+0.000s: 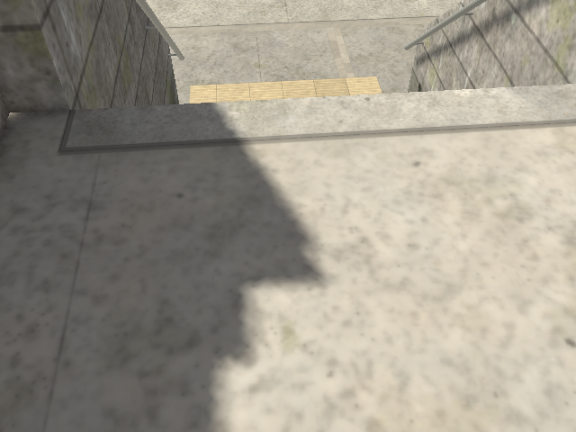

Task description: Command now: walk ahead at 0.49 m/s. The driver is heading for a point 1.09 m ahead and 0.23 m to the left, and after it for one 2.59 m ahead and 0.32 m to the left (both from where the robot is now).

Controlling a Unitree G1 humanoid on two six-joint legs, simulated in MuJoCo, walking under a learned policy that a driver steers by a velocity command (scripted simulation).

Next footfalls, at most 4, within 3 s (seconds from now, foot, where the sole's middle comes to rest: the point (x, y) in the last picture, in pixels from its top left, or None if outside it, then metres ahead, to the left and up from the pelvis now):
0.30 right None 0.34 -0.17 -0.78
0.86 left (237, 410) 0.58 0.13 -0.78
1.38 right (247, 284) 0.93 0.11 -0.78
1.88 left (150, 245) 1.08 0.40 -0.78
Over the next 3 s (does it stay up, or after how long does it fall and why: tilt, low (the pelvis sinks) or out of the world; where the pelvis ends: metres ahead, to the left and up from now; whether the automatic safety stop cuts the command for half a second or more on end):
stays up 1.57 0.27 -0.02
